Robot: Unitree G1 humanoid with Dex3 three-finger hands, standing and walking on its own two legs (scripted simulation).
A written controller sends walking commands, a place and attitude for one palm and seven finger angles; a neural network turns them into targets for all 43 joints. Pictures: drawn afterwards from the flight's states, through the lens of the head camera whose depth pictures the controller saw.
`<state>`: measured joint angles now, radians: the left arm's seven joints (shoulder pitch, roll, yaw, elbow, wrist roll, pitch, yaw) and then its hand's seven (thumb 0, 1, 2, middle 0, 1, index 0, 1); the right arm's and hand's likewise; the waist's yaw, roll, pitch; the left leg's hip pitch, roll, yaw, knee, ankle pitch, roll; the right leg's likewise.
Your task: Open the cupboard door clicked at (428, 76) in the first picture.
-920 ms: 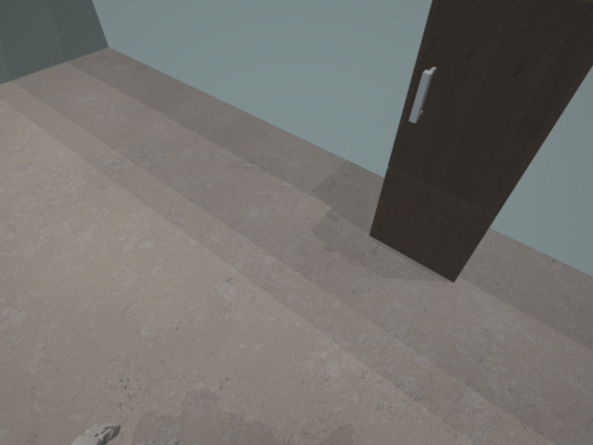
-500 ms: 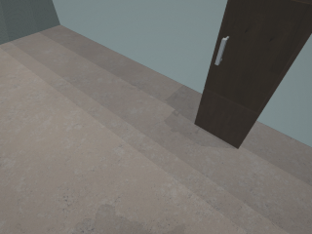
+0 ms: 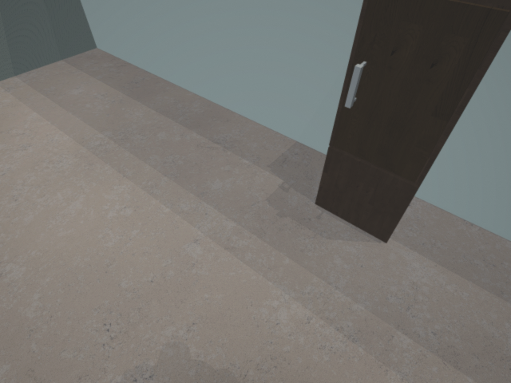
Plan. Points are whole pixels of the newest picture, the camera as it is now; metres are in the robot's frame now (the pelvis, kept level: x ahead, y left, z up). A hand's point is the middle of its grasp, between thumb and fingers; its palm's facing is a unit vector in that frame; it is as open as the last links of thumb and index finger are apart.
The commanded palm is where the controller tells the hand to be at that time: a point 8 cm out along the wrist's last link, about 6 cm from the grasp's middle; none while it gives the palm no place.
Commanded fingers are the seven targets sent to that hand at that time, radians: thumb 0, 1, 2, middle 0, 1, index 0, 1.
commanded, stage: look at it before walking up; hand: left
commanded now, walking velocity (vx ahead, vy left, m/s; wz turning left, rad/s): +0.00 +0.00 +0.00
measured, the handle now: (356, 84) +1.07 -0.30 -0.05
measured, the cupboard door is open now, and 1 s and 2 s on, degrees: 0 0 0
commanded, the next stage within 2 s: walk to a spot facing it in 0.52 s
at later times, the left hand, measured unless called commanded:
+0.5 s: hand out of the picture +0.07 +0.25 -0.16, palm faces -0.03 -0.94 -0.33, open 7.4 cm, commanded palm none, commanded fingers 0.00 0.90 0.90 -0.20 -0.30 -0.20 -0.30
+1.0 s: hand out of the picture +0.05 +0.23 -0.19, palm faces +0.08 -0.98 -0.17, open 7.4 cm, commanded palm none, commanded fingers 0.00 0.90 0.90 -0.20 -0.30 -0.20 -0.30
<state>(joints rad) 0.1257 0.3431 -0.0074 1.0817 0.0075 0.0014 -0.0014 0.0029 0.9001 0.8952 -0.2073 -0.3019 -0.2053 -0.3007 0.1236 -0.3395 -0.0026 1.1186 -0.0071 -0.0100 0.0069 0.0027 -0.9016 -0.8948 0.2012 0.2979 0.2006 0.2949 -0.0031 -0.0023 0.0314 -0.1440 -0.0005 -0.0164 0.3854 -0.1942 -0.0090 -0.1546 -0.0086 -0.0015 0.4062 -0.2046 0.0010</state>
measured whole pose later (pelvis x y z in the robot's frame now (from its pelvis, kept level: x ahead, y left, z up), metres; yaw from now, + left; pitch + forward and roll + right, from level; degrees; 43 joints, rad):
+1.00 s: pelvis +0.09 +0.04 -0.01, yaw +5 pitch +0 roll +0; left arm 0.34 0.23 0.02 1.11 0.02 0.02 -0.01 0.00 0.90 0.90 -0.21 -0.30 -0.20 -0.30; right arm 0.35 -0.18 -0.02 1.10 -0.02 -0.04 0.01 0.00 -0.90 -0.90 0.20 0.30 0.20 0.29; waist -0.01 -0.05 -0.01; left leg -0.19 -0.01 0.08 0.55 -0.35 0.05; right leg -0.28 -0.06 -0.05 0.88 -0.47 0.00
